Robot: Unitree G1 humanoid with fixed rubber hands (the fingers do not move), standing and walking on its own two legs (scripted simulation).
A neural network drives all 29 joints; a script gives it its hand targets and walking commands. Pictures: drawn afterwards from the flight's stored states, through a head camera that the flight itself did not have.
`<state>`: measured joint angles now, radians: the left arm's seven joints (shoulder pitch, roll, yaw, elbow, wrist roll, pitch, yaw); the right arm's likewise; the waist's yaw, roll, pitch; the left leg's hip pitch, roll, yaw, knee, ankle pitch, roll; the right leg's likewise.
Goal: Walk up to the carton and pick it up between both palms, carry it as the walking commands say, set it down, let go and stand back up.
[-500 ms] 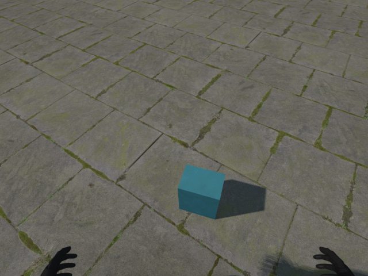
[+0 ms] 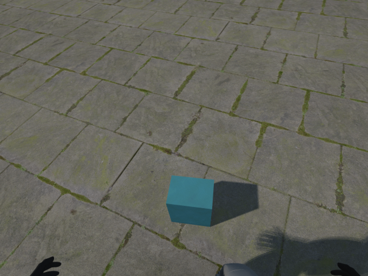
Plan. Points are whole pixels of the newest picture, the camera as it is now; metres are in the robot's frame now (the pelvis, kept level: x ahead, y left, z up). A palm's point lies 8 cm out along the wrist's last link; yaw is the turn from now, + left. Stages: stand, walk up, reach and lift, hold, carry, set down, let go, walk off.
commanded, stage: walk up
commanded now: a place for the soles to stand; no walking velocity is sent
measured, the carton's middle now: (191, 202) +0.52 -0.01 -0.63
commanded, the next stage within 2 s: stand in 1.46 s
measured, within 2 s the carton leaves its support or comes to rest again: neither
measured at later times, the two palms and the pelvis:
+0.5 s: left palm (34, 248) +0.22 +0.39 -0.10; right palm (312, 245) +0.17 -0.27 -0.08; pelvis +0.08 +0.07 -0.02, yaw -12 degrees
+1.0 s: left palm (58, 205) +0.31 +0.34 -0.07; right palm (321, 256) +0.14 -0.28 -0.08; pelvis +0.11 +0.07 +0.02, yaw -16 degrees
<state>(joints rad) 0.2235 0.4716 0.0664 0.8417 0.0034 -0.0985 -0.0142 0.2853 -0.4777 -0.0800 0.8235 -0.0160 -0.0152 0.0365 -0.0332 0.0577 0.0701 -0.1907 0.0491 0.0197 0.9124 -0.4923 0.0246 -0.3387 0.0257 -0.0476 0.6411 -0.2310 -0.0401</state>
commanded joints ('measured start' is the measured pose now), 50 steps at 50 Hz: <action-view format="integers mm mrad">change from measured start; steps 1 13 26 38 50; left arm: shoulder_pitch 204 74 60 -73 -189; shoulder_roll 301 237 219 149 137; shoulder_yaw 86 22 33 -13 -28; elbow -51 -171 -43 75 147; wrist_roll -18 8 30 -7 -3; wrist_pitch -5 21 39 57 65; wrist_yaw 33 52 31 16 12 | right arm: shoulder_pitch -101 -95 -243 -273 -330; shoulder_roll -185 -98 -109 -138 -122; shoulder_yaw -32 -43 -6 27 36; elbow -147 -127 -101 83 181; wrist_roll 23 7 17 26 27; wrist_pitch -8 19 14 -18 -10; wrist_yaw -7 -2 -21 -29 -24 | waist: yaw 99 23 34 38 25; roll -69 -208 -125 -24 -78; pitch -95 -56 -44 -109 -108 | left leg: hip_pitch -502 -19 -252 -13 99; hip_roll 51 -17 63 119 118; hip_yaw -144 33 -72 -73 -16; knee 344 -181 -251 -434 -513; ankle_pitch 28 284 -50 299 365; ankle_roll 30 -5 8 30 5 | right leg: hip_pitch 413 -165 -81 24 40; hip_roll -383 -168 -185 -103 -113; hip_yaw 621 244 411 208 233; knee -297 -58 -180 -130 -264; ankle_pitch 32 252 -335 86 127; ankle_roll -252 -129 -96 -24 -3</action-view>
